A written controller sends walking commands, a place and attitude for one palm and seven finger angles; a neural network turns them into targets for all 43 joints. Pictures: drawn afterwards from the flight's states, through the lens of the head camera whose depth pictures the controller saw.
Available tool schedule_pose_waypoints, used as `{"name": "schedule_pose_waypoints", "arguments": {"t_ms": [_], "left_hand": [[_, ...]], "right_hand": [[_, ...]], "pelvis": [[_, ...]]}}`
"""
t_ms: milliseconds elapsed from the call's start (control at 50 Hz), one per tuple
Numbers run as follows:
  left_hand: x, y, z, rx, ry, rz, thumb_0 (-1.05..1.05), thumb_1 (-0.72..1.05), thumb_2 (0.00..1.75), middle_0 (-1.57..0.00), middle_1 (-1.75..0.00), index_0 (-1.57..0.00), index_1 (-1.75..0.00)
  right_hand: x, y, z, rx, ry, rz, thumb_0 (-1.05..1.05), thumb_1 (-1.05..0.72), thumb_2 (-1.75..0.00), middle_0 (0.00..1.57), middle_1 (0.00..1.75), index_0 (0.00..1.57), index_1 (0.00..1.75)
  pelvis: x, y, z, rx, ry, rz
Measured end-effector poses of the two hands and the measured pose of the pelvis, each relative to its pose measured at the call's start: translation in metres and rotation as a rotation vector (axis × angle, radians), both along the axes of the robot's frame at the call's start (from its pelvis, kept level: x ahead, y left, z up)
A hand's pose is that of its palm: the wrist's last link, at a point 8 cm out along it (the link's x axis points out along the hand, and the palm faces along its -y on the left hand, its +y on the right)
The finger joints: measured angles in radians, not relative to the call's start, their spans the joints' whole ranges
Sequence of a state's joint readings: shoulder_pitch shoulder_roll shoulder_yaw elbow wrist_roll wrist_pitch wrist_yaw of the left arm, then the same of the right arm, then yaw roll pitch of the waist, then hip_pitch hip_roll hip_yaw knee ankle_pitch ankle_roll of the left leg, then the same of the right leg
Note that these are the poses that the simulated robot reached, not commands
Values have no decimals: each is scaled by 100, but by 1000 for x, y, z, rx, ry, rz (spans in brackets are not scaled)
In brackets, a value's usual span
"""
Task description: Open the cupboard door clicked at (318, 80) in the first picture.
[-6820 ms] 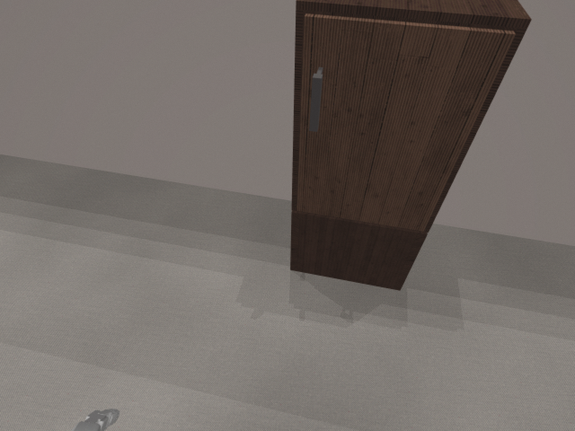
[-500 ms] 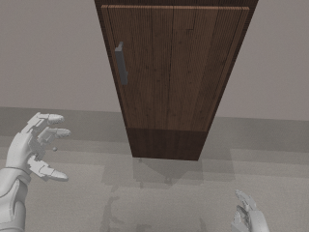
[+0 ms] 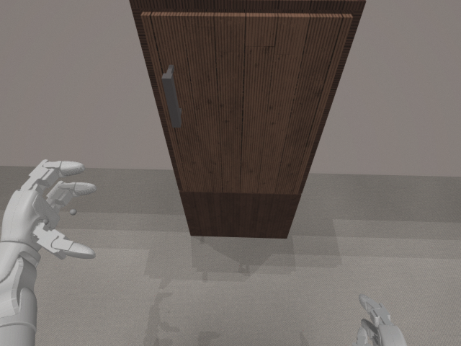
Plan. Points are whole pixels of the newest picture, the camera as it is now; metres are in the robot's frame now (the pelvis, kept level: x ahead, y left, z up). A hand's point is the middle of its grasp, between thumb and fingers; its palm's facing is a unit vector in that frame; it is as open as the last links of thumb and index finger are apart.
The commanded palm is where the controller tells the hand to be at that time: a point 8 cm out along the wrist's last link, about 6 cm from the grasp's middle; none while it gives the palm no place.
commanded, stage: raise the hand with hooked fingers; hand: left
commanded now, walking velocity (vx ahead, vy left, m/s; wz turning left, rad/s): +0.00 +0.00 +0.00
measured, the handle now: (173, 97) +0.62 +0.18 +0.08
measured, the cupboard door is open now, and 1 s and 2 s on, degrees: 0 0 0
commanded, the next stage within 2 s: move the hooked fingers beside the handle in 0.12 s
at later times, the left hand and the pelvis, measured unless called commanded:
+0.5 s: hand (92, 191) +0.33 +0.26 +0.09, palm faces -0.01 -1.00 -0.03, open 14.0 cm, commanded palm +0.31 +0.31 +0.09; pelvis -0.01 +0.01 +0.00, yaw +1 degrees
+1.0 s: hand (115, 157) +0.42 +0.25 +0.09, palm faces +0.01 -1.00 -0.03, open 14.0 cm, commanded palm +0.39 +0.30 +0.09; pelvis +0.00 +0.00 -0.01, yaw +0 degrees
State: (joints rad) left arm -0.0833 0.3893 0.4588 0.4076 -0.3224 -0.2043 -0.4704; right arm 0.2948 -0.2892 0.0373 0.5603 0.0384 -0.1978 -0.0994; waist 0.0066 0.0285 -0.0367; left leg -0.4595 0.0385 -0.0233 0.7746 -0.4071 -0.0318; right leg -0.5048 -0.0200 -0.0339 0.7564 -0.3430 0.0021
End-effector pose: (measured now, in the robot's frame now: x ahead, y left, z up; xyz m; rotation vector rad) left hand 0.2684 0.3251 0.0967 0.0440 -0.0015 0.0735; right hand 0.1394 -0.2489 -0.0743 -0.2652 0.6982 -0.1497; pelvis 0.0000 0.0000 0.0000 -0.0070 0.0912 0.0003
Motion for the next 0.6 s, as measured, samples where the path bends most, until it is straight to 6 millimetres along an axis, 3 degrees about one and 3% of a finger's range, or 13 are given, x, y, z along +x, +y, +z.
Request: {"name": "schedule_pose_waypoints", "arguments": {"t_ms": [300, 460, 600], "left_hand": [[-8, 14, 3, -18, -9, -15, -1, -50, 30, -30, -120, -30, -120], [33, -7, -5, -23, 18, -69, -1, -50, 30, -30, -120, -30, -120], [69, -21, 3, -16, -2, -71, -1, -50, 30, -30, -120, -30, -120]], "right_hand": [[2, 24, 3, 11, -37, 39, 1, -91, -90, 21, 30, 20, 30], [-5, 23, -3, -13, 5, 41, 1, -91, -90, 21, 30, 20, 30], [-24, 14, -10, 1, 65, -11, 1, -91, -90, 21, 30, 20, 30]], "pelvis": [[-9, 11, 0, -7, -14, 11], [-15, 12, -3, -9, 5, 24], [-9, 10, -3, -3, 34, 3]]}}
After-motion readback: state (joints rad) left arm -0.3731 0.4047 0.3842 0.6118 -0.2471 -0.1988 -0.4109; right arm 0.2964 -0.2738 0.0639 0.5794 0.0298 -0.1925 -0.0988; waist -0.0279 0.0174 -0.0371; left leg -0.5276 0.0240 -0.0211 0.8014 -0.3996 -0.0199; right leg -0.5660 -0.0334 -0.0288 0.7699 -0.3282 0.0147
